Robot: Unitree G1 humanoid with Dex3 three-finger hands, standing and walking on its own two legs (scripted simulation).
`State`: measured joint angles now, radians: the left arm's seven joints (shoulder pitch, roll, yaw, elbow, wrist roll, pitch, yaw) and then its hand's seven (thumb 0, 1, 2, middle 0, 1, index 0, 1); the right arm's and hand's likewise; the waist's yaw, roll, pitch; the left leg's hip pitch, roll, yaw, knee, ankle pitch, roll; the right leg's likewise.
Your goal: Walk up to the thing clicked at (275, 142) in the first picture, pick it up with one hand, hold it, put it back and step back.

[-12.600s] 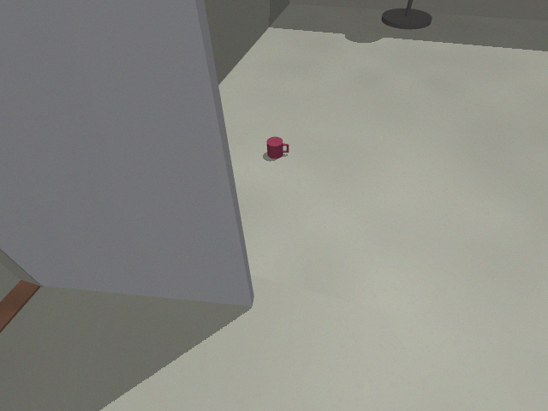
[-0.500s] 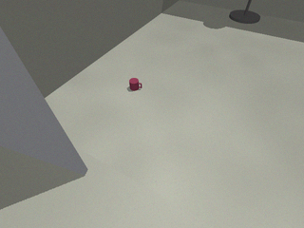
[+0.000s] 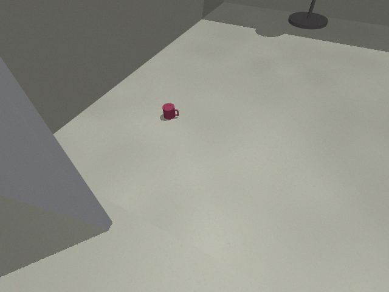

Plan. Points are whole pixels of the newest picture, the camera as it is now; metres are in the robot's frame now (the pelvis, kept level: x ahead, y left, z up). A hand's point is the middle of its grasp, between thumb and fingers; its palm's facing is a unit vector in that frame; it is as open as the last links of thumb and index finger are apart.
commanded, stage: stand
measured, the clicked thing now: (171, 111) +1.50 +0.25 -0.73
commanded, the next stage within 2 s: none
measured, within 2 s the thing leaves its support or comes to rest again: neither
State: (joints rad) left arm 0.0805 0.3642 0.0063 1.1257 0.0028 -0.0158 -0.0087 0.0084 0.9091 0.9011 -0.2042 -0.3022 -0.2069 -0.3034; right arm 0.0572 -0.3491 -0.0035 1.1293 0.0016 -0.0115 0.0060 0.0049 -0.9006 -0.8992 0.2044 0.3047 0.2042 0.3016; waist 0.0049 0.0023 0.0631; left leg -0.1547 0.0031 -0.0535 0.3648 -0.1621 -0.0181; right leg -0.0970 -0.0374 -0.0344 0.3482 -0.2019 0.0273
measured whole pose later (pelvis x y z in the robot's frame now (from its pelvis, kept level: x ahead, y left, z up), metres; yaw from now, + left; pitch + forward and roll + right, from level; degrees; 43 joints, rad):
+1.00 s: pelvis +0.01 -0.01 +0.00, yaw -1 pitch -2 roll +0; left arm 0.11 0.36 0.00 1.12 0.01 -0.01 -0.01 0.01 0.91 0.90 -0.20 -0.30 -0.21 -0.30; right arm 0.09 -0.35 0.00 1.15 0.00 -0.01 0.01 0.00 -0.90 -0.90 0.20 0.30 0.20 0.30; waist 0.00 0.00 0.05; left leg -0.14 0.02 -0.04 0.33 -0.15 -0.03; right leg -0.10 -0.02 -0.02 0.34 -0.20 0.01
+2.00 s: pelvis +0.01 -0.01 +0.00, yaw -1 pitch -2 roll +0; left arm 0.12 0.36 0.00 1.11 0.01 -0.01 -0.01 0.01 0.91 0.90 -0.20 -0.30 -0.21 -0.30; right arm 0.10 -0.35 0.00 1.13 0.00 0.00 0.00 0.00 -0.90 -0.90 0.20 0.30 0.20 0.30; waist 0.00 0.00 0.05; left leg -0.12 0.03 -0.03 0.32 -0.17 -0.03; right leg -0.08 -0.02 -0.02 0.33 -0.21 0.01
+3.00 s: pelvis +0.20 +0.05 +0.00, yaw -4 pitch -4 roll +1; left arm 0.25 0.44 0.07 0.98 0.02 -0.02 -0.10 0.01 0.91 0.90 -0.20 -0.30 -0.21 -0.30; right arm 0.34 -0.38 -0.07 0.95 -0.01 -0.09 0.05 0.01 -0.90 -0.90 0.21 0.31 0.21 0.30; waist -0.02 -0.07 0.06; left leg 0.02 -0.02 0.13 0.33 -0.28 0.03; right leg -0.53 -0.09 0.04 0.79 -0.17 0.01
